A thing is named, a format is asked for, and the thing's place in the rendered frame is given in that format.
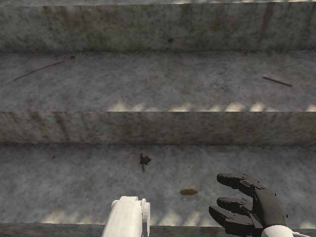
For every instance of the robot left thigh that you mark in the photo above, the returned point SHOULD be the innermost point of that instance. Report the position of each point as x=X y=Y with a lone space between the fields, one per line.
x=128 y=217

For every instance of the robot right hand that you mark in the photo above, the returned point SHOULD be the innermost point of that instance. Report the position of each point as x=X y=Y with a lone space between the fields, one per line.
x=253 y=217

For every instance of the right robot forearm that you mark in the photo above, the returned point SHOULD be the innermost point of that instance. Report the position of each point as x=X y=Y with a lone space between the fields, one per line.
x=277 y=231

